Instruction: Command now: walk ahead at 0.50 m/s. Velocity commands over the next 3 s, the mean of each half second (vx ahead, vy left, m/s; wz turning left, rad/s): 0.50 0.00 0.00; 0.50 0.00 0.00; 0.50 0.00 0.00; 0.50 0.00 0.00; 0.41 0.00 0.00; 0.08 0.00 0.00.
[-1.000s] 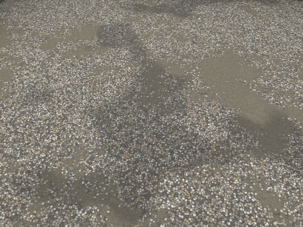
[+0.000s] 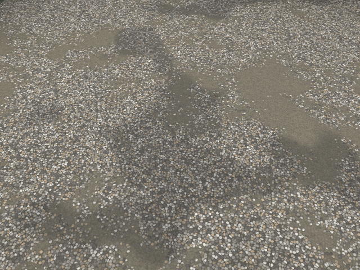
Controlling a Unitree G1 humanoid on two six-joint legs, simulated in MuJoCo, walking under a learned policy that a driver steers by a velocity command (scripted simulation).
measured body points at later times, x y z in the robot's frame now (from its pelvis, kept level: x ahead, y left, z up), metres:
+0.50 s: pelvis +0.00 +0.00 +0.00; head -0.01 +0.00 +0.45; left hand +0.19 +0.20 -0.09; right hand +0.19 -0.20 -0.08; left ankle -0.01 +0.07 -0.72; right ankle -0.05 -0.11 -0.72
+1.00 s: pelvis +0.00 +0.00 +0.00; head -0.01 +0.00 +0.45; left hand +0.19 +0.20 -0.09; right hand +0.19 -0.20 -0.08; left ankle -0.01 +0.07 -0.72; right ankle -0.05 -0.11 -0.72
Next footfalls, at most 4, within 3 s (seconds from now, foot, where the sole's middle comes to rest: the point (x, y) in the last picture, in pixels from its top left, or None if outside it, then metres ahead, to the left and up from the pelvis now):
none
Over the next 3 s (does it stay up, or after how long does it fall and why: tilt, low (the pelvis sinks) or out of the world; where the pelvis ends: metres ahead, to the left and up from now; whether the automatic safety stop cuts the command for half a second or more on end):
stays up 0.00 0.00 0.02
